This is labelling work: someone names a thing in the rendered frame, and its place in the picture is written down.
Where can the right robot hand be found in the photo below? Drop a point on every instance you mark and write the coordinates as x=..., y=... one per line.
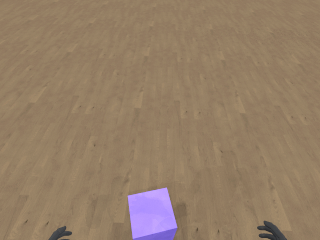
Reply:
x=276, y=233

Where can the carton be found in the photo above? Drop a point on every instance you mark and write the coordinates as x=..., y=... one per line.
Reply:
x=152, y=216

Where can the left robot hand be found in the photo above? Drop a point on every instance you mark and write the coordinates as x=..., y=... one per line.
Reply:
x=60, y=232

